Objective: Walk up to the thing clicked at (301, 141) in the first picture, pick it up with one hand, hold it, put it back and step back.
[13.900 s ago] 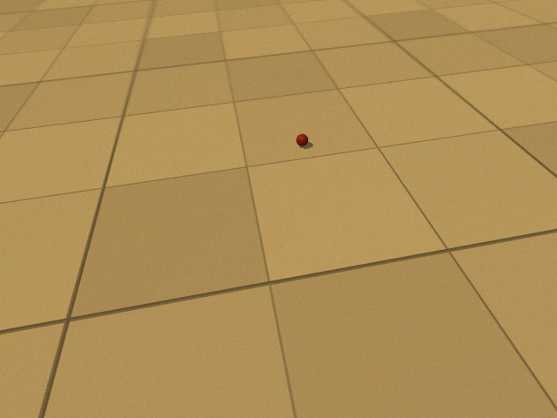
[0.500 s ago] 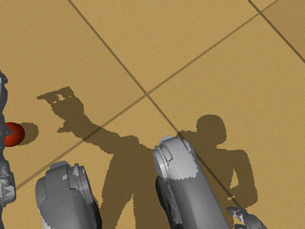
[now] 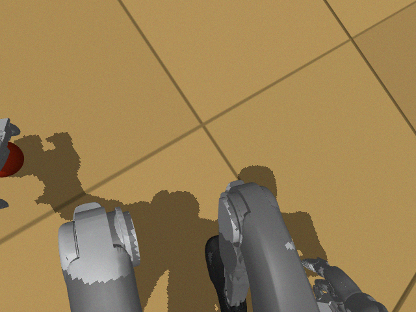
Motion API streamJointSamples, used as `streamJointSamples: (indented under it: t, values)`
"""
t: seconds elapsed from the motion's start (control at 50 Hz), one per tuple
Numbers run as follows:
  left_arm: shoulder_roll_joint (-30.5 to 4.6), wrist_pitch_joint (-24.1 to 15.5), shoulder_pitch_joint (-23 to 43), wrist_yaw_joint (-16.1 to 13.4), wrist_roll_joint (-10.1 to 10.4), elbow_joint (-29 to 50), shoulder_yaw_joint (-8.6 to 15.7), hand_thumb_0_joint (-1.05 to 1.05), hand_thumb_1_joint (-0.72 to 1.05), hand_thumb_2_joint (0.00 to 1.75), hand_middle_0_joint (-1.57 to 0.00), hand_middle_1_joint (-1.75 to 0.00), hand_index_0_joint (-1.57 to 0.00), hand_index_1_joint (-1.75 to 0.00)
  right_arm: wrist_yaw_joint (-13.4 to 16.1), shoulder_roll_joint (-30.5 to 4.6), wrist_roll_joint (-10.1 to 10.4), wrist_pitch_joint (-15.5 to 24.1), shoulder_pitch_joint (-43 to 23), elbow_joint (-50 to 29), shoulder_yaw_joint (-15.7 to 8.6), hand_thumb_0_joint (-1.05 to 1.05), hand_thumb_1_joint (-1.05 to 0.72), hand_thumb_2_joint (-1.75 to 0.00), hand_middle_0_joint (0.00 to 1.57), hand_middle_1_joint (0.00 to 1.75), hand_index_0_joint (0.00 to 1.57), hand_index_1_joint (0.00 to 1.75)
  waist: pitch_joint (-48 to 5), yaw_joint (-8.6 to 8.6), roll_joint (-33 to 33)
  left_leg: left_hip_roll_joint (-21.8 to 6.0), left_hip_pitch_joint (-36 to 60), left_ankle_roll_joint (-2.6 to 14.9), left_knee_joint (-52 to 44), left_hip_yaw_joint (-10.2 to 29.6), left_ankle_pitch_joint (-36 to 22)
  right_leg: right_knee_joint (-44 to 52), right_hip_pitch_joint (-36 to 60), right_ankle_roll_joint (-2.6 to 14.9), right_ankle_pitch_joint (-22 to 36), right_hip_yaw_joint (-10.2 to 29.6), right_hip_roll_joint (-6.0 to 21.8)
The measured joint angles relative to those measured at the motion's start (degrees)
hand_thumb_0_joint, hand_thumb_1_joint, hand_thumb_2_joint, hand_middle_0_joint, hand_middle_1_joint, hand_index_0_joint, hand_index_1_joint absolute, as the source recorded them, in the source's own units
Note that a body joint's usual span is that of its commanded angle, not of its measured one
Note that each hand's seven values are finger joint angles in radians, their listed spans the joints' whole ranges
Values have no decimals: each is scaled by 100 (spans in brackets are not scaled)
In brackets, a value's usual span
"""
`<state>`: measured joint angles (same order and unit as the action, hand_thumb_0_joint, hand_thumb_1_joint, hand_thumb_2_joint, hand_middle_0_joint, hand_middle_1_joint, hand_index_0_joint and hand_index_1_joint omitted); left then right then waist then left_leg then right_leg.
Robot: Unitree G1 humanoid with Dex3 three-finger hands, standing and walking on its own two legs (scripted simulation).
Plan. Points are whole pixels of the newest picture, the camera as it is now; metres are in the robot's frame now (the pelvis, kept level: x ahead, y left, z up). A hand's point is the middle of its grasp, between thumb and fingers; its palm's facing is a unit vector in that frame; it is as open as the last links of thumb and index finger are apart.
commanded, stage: rest palm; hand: left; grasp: from above
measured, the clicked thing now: (1, 158) +0.43 +0.36 -0.27
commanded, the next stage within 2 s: close in 0.64 s
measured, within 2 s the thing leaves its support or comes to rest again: neither
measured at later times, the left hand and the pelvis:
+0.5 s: hand out of the picture +0.42 +0.35 -0.23, palm faces -0.47 -0.20 -0.86, open 14.0 cm; pelvis +0.01 +0.00 +0.00, yaw -2 degrees
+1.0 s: hand (1, 163) +0.42 +0.35 -0.24, palm faces -0.41 -0.15 -0.90, open 13.1 cm; pelvis +0.00 +0.00 -0.01, yaw -3 degrees
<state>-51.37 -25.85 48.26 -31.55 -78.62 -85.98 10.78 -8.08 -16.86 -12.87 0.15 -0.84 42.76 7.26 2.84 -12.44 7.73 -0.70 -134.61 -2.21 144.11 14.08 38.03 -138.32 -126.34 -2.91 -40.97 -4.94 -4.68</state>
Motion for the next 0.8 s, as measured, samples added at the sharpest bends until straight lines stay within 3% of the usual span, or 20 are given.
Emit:
streamJointSamples:
  t: [0.08, 0.16, 0.24, 0.3, 0.36, 0.44, 0.56, 0.68, 0.8]
  values:
    - [100, 476, 227, -524, -186, -356, 16, 0, -50, 98, -8, -98, -8, -98, -53, 92, -63, 135, -91, 36, -11, 0, -89, -89, 20, 30, 20, 30, -157, -141, 45, -1, -168, 29, 100, -17, -56, -102, -167, 63, 47, 16, -18]
    - [94, 1043, 569, -676, -117, -839, -156, 0, -50, 98, -8, -98, -8, -98, -105, 146, -72, 300, -116, 80, 71, -1, -89, -89, 20, 30, 20, 30, -238, -264, -53, -14, -330, 74, 161, -18, -98, -138, -314, 33, 85, 24, -48]
    - [-34, 1429, 842, -470, 140, -1130, -326, 0, -49, 96, -8, -99, -9, -99, -154, 161, -108, 486, -33, 51, 204, -1, -89, -89, 20, 30, 20, 30, -114, -361, -210, -54, -404, 140, 182, -23, -91, -112, -368, -54, 105, 35, -87]
    - [-94, 1556, 866, -205, 480, -1051, -366, 0, -48, 95, -7, -101, -9, -100, -191, 188, -100, 596, 124, 43, 291, 0, -90, -89, 20, 30, 20, 30, 26, -387, -284, -97, -370, 158, 177, -23, -18, -81, -349, -70, 77, 37, -113]
    - [-161, 1508, 732, 80, 729, -811, -191, 0, -47, 94, -7, -102, -9, -101, -221, 215, -98, 660, 320, 5, 394, 0, -90, -89, 20, 30, 21, 30, 165, -408, -309, -117, -271, 129, 157, -3, 81, -53, -277, -108, 27, 24, -112]
    - [-289, 1303, 502, 367, 893, -597, 26, 1, -48, 94, -7, -103, -9, -101, -244, 229, -104, 649, 506, -28, 527, 0, -90, -90, 20, 30, 21, 30, 303, -434, -285, -109, -142, 56, 122, 67, 178, -11, -170, -189, -34, -25, -94]
    - [-481, 826, 220, 433, 806, -402, 291, 1, -51, 96, -7, -101, -8, -100, -288, 138, -157, 567, 587, -73, 635, 0, -90, -90, 20, 30, 21, 30, 416, -409, -127, -89, -3, -60, 133, 221, 221, 9, -64, -194, -27, -145, -95]
    - [-559, 487, 144, 122, 530, -504, 243, 0, -53, 99, -8, -98, -8, -99, -295, -80, -268, 528, 443, -87, 614, 0, -89, -90, 20, 30, 21, 30, 412, -374, -33, -69, 34, -88, 211, 310, 182, -26, -20, -159, 32, -212, -115]
    - [-555, 554, 271, -304, 316, -846, 64, 0, -51, 101, -9, -96, -8, -98, -274, -191, -362, 637, 232, -81, 587, 0, -89, -89, 20, 30, 21, 30, 337, -380, 30, -91, 3, -45, 268, 299, 131, -58, -48, -129, 99, -201, -152]
